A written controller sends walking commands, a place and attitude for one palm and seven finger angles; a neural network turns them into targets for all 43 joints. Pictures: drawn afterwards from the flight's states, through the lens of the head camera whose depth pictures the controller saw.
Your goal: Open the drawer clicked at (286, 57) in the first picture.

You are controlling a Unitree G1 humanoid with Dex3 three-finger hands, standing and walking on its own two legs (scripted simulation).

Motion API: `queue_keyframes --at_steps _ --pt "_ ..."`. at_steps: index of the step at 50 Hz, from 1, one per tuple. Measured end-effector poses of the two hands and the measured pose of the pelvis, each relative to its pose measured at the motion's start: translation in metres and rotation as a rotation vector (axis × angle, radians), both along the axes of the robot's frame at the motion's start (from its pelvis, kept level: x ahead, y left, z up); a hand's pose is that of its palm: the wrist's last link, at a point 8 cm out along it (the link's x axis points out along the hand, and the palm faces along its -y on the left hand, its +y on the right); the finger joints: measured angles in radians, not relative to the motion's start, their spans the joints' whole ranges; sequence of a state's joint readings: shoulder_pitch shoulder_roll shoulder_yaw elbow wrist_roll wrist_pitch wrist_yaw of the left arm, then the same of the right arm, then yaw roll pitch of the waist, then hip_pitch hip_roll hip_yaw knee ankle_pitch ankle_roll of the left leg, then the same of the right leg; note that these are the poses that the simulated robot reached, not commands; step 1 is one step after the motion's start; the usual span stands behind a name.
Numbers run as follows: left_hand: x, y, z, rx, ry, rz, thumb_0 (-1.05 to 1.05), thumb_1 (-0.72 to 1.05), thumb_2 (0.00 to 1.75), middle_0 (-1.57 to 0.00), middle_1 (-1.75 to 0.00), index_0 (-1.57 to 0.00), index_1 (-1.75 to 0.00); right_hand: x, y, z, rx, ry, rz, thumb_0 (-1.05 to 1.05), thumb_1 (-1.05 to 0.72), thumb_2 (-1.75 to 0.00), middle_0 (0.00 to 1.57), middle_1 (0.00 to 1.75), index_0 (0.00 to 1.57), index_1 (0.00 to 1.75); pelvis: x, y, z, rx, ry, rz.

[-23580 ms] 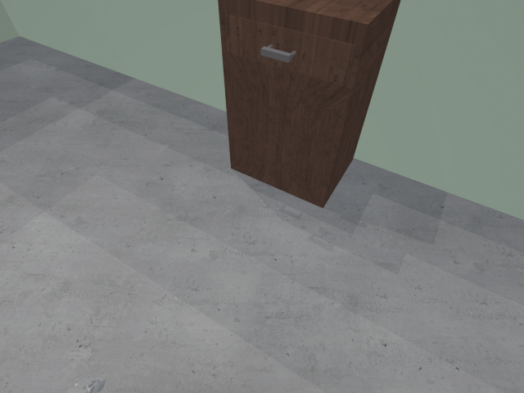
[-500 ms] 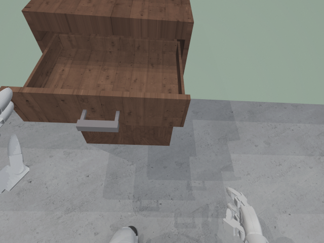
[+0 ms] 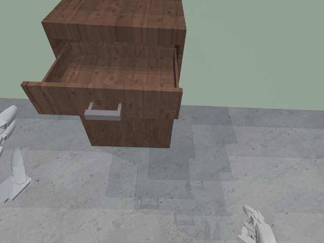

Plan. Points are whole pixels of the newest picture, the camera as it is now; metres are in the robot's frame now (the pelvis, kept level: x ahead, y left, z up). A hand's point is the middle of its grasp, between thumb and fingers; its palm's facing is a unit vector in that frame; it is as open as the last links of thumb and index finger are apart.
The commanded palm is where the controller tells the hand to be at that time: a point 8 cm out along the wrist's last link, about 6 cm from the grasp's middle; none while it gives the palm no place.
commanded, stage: stop stepping back and stand still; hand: left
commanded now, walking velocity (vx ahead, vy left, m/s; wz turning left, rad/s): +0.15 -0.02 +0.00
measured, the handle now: (104, 110) +0.53 +0.21 -0.02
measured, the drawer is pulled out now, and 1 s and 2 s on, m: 0.30 0.30 0.30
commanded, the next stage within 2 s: let the arm hang, fingers relaxed in 0.22 s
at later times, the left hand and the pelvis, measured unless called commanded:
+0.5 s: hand (81, 224) +0.19 +0.21 -0.09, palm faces +0.07 -0.94 -0.32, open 7.4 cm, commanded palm none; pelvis +0.01 +0.00 -0.01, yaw +1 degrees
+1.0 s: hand out of the picture -0.03 +0.19 -0.17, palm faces +0.02 -0.98 -0.22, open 7.3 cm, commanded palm none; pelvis +0.00 +0.01 +0.01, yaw -1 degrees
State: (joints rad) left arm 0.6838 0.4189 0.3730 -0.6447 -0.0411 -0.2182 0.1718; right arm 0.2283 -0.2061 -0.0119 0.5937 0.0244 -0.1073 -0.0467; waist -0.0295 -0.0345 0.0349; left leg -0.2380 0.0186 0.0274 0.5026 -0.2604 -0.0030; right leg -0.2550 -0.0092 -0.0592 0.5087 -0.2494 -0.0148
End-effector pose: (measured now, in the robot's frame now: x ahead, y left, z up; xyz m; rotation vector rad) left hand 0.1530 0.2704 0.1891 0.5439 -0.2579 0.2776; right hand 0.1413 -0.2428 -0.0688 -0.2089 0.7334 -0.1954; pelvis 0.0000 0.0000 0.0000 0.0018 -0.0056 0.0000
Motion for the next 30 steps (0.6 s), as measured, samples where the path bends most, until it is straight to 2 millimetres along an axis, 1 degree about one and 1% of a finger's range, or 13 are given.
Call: queue_keyframes --at_steps 3,7,13,16,17,18,19,21,23,25,27,29,30 --pt "-0.007 -0.002 0.002 -0.003 -0.019 0.025 0.02 0.89 0.90 -0.21 -0.30 -0.21 -0.30 0.004 0.012 -0.004 0.040 -0.021 0.025 0.01 -0.91 -0.90 0.20 0.30 0.20 0.30 -0.003 -0.004 -0.001 -0.007 -0.001 0.000" --pt "-0.009 -0.003 -0.006 -0.049 -0.012 0.073 0.02 0.89 0.90 -0.21 -0.30 -0.21 -0.30 0.008 0.021 -0.010 0.070 -0.015 0.053 0.01 -0.90 -0.90 0.20 0.30 0.20 0.30 -0.004 -0.008 -0.002 -0.013 0.005 -0.003" --pt "0.002 -0.007 -0.020 -0.119 0.016 0.067 0.02 0.89 0.90 -0.21 -0.30 -0.21 -0.30 0.007 0.018 -0.013 0.047 0.027 0.054 0.01 -0.90 -0.90 0.20 0.30 0.20 0.30 0.001 -0.006 -0.003 -0.014 -0.007 -0.007" --pt "0.011 -0.006 -0.019 -0.109 0.024 0.048 0.02 0.89 0.90 -0.21 -0.30 -0.21 -0.30 0.006 0.014 -0.011 0.028 0.039 0.039 0.01 -0.90 -0.90 0.20 0.30 0.20 0.30 0.006 -0.005 -0.001 -0.010 -0.004 -0.008" --pt "0.016 -0.005 -0.025 -0.089 0.042 0.033 0.02 0.89 0.90 -0.21 -0.30 -0.21 -0.30 0.007 0.012 -0.013 0.034 0.035 0.043 0.01 -0.90 -0.90 0.20 0.30 0.20 0.30 0.007 -0.003 -0.001 -0.010 0.005 -0.003" --pt "0.024 -0.002 -0.042 -0.084 0.104 0.027 0.01 0.89 0.90 -0.21 -0.30 -0.21 -0.30 0.007 0.009 -0.018 0.040 0.047 0.051 0.01 -0.90 -0.90 0.20 0.30 0.20 0.30 0.008 -0.002 -0.002 -0.007 0.015 0.004" --pt "0.033 0.002 -0.067 -0.104 0.200 0.036 0.01 0.89 0.90 -0.20 -0.30 -0.21 -0.30 0.006 0.007 -0.025 0.046 0.075 0.057 0.01 -0.90 -0.90 0.20 0.30 0.20 0.30 0.008 -0.001 -0.004 -0.003 0.023 0.009" --pt "0.042 0.007 -0.130 -0.189 0.445 0.087 0.01 0.89 0.90 -0.20 -0.30 -0.20 -0.30 0.001 0.004 -0.040 0.056 0.141 0.055 0.01 -0.90 -0.90 0.20 0.30 0.20 0.30 0.008 0.002 -0.007 -0.001 0.029 0.014" --pt "0.036 0.003 -0.197 -0.285 0.705 0.138 0.01 0.90 0.90 -0.20 -0.30 -0.20 -0.30 -0.008 0.003 -0.051 0.064 0.202 0.039 0.01 -0.91 -0.90 0.20 0.30 0.20 0.30 0.009 0.002 -0.009 0.002 0.023 0.014" --pt "0.014 -0.012 -0.253 -0.369 0.944 0.164 0.01 0.90 0.90 -0.19 -0.30 -0.20 -0.30 -0.022 0.004 -0.056 0.065 0.260 0.015 0.01 -0.91 -0.90 0.20 0.30 0.20 0.30 0.009 0.002 -0.010 0.005 0.008 0.012" --pt "-0.017 -0.032 -0.295 -0.440 1.148 0.167 0.01 0.91 0.90 -0.19 -0.30 -0.20 -0.30 -0.040 0.005 -0.058 0.060 0.320 -0.014 0.01 -0.91 -0.90 0.20 0.30 0.20 0.30 0.009 0.001 -0.009 0.006 -0.009 0.007" --pt "-0.052 -0.053 -0.323 -0.504 1.313 0.163 0.02 0.91 0.90 -0.19 -0.30 -0.20 -0.30 -0.060 0.007 -0.059 0.052 0.387 -0.038 0.01 -0.91 -0.90 0.20 0.30 0.20 0.30 0.010 0.001 -0.007 0.001 -0.021 0.001" --pt "-0.065 -0.056 -0.330 -0.548 1.345 0.196 0.00 0.93 0.90 -0.20 -0.30 -0.20 -0.30 -0.071 0.009 -0.059 0.049 0.424 -0.047 0.01 -0.91 -0.90 0.20 0.30 0.20 0.30 0.010 0.001 -0.006 -0.003 -0.024 0.002"
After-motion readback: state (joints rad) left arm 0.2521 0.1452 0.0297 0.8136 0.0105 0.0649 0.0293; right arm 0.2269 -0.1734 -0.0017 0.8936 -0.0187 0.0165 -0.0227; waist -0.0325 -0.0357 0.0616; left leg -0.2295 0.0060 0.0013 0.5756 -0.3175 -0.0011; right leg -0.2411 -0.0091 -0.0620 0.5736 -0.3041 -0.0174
